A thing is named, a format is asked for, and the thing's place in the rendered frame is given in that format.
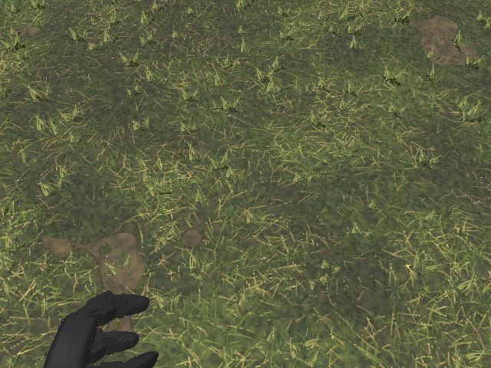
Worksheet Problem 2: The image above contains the robot left hand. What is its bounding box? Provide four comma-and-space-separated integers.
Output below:
43, 291, 159, 368

